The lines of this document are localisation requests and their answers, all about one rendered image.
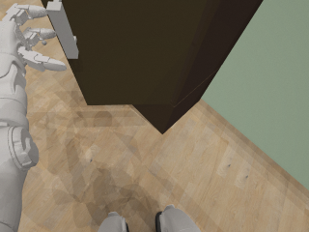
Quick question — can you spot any robot left upper arm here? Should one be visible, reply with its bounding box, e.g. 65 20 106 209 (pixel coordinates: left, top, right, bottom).
0 126 40 232

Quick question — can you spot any left robot forearm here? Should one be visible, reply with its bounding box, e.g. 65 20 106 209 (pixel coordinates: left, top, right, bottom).
0 53 29 131

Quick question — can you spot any robot left hand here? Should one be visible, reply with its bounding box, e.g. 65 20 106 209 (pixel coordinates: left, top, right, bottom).
0 3 67 73

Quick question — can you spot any cupboard door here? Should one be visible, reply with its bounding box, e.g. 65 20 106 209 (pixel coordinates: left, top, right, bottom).
41 0 208 105

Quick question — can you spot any left robot shin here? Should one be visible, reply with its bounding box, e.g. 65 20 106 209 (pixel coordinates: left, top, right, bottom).
107 212 119 218

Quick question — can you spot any left robot thigh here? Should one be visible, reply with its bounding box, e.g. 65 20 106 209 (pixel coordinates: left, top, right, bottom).
98 216 126 232

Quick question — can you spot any handle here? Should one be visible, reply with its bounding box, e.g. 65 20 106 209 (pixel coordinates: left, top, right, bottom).
46 0 79 59

